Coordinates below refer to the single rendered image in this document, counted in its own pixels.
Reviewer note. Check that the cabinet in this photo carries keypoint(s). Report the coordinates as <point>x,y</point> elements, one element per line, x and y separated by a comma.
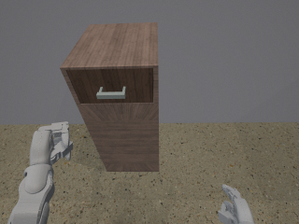
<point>126,135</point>

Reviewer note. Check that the handle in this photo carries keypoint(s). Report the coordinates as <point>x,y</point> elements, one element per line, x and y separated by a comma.
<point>111,94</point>

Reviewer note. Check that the robot left hand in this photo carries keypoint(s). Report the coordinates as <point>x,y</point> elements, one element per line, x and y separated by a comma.
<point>46,150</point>

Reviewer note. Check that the robot right hand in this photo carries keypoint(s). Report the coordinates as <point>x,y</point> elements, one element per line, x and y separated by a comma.
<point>236,212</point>

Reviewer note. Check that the robot left forearm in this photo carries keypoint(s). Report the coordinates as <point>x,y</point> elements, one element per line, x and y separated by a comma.
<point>35,192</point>

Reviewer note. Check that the drawer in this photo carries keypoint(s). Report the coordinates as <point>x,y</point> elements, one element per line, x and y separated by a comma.
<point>137,81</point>

